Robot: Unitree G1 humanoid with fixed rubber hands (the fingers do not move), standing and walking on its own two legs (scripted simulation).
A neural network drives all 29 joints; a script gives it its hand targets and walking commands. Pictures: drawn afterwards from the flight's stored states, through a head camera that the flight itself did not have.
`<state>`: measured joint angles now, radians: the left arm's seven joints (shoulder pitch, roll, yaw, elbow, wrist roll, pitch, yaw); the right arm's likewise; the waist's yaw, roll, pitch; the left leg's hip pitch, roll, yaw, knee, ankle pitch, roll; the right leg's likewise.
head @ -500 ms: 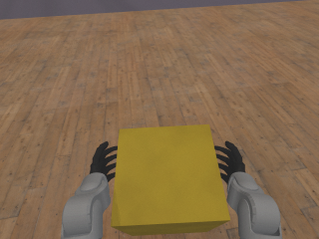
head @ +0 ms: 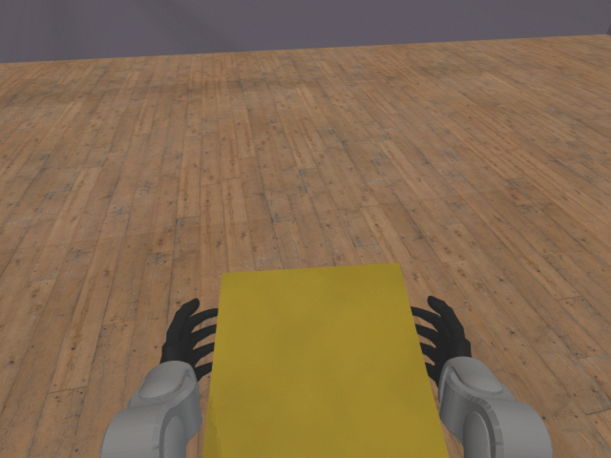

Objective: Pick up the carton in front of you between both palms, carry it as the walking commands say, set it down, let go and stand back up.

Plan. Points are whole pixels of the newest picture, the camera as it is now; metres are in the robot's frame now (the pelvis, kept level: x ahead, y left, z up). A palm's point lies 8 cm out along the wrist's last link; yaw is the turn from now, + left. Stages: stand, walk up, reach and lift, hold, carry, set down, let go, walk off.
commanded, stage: carry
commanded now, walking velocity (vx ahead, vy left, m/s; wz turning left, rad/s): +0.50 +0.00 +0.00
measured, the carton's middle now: (317, 388) +0.23 +0.00 +0.02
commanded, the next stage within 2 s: none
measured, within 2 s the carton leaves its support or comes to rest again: neither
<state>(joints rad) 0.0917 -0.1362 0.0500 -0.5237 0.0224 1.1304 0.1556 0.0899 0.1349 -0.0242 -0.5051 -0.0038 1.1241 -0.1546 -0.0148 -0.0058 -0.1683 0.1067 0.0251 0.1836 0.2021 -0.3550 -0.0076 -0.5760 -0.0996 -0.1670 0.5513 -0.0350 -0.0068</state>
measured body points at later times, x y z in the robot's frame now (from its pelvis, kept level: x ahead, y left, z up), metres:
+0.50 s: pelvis +0.31 -0.02 +0.01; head +0.28 -0.02 +0.46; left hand +0.54 +0.14 +0.10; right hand +0.54 -0.17 +0.10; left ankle +0.44 +0.13 -0.70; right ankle +0.19 -0.11 -0.73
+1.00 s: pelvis +0.60 +0.00 +0.00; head +0.59 +0.01 +0.45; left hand +0.84 +0.16 +0.10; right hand +0.84 -0.15 +0.10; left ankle +0.50 +0.10 -0.73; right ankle +0.71 -0.10 -0.72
